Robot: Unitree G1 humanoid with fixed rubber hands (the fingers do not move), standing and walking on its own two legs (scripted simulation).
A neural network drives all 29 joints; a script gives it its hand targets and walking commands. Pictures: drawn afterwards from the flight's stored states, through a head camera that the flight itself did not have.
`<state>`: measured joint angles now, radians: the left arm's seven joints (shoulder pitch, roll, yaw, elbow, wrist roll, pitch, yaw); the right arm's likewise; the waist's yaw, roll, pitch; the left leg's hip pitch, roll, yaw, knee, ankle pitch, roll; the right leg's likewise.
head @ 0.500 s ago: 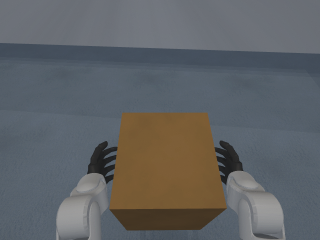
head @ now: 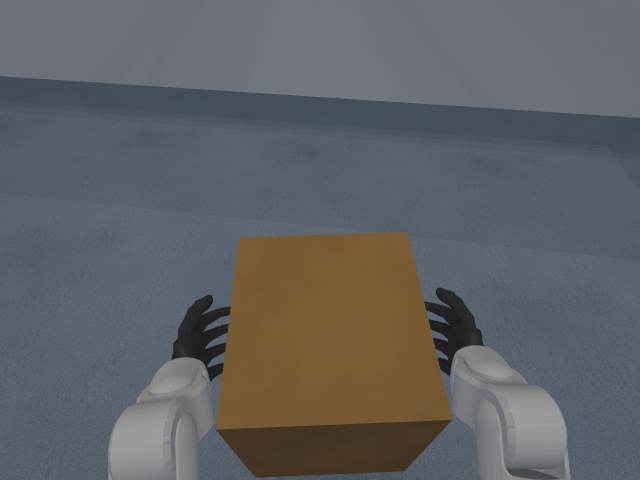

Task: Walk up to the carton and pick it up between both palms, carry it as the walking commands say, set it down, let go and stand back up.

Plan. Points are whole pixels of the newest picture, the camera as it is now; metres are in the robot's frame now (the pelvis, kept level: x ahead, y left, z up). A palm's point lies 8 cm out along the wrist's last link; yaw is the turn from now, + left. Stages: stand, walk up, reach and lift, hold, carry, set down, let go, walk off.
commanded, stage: carry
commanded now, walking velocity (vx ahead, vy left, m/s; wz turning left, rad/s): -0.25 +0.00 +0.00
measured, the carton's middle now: (327, 361) +0.28 +0.01 +0.03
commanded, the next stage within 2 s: none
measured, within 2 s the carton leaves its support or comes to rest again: neither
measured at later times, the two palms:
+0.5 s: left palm out of the picture +0.05 +0.11 +0.11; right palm out of the picture +0.03 -0.18 +0.10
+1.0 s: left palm out of the picture -0.15 +0.14 +0.11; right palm out of the picture -0.16 -0.14 +0.11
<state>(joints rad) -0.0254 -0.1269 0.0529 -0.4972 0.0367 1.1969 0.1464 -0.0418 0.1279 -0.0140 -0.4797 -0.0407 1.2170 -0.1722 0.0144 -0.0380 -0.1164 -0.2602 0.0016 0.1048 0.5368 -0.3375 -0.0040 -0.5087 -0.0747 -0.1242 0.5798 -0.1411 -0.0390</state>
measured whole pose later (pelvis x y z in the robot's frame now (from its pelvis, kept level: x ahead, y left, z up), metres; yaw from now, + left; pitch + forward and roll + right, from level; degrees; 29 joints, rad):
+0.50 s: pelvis -0.19 -0.02 +0.01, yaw -2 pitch +2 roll +2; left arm 0.03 -0.13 0.03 -0.54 0.04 1.17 0.14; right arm 0.01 0.13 0.00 -0.54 -0.04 1.20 -0.16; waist -0.02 0.01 -0.07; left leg -0.57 0.01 0.05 1.18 -0.41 -0.03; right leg -0.38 -0.05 -0.09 0.56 -0.22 -0.05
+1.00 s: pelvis -0.40 +0.00 +0.01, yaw +0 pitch +4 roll -3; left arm -0.01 -0.13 0.01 -0.55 0.04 1.20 0.16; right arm 0.02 0.13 -0.02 -0.55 -0.05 1.19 -0.15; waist 0.01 0.03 -0.10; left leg -0.44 0.08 0.09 0.52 -0.15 0.03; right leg -0.37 0.01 -0.08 0.81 -0.48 0.03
